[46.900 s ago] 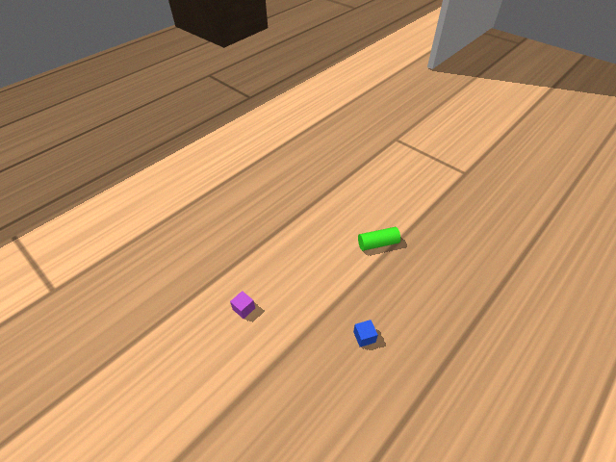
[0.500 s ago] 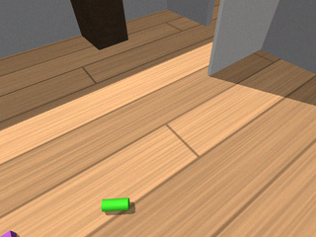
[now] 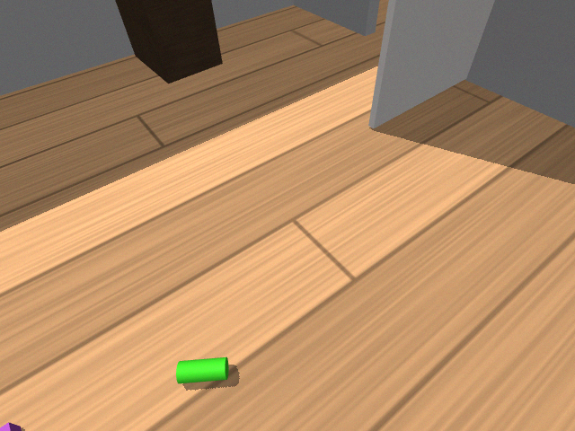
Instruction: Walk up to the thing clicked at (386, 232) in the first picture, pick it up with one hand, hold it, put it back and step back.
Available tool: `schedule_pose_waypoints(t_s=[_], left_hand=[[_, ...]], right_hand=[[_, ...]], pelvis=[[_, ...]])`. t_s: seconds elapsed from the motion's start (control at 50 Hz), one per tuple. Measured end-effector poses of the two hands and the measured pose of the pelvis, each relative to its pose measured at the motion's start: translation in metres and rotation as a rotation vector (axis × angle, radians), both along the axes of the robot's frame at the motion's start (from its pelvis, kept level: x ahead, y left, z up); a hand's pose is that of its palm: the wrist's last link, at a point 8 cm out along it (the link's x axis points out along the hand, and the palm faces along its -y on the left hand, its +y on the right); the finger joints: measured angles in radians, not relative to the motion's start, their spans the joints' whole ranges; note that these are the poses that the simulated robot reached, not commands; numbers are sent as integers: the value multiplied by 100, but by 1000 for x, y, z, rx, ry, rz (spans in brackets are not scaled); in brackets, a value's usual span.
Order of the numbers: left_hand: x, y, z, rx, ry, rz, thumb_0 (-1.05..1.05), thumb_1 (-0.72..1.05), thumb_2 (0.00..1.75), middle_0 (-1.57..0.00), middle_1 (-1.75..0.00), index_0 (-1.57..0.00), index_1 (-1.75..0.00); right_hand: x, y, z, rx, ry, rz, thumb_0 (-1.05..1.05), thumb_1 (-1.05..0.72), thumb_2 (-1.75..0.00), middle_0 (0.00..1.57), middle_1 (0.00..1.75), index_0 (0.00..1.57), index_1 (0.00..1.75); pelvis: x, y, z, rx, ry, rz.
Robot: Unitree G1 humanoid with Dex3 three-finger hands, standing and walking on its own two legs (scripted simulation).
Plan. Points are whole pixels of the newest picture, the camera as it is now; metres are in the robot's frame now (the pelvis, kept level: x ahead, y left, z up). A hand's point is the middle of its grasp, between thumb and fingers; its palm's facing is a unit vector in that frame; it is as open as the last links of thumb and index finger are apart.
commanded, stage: stand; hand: left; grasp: from above
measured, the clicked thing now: (203, 370) +0.45 +0.33 -0.75
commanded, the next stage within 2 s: step back in 1.16 s
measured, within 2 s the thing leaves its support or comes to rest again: neither
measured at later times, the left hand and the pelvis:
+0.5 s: hand out of the picture +0.09 +0.24 -0.15, palm faces +0.01 -0.94 -0.34, open 7.4 cm; pelvis +0.01 -0.01 +0.00, yaw -1 degrees
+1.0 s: hand out of the picture +0.09 +0.24 -0.15, palm faces -0.02 -0.94 -0.34, open 7.4 cm; pelvis +0.01 -0.01 +0.00, yaw -1 degrees
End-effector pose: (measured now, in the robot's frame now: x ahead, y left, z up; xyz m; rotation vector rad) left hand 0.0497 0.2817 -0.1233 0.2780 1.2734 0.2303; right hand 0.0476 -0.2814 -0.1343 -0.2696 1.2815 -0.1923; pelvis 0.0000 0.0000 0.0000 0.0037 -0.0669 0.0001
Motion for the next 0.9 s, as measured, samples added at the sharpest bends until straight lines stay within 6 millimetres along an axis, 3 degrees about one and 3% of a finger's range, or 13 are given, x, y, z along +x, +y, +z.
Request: schedule_pose_waypoints(t_s=[0.34, 0.9], left_hand=[[29, -2, 5, 4, -46, -21, 1, 90, 90, -20, -30, -20, -30], [29, 0, 6, 14, -23, -42, 1, 90, 90, -20, -30, -20, -30]], right_hand=[[16, -7, 3, -7, -30, -4, 1, -91, -90, 20, 30, 21, 30], [13, -18, 5, -12, -9, -11, 1, -91, -90, 20, 30, 21, 30]], pelvis=[[8, -4, 1, 0, 7, -8], [11, -9, 1, 0, 20, -17]])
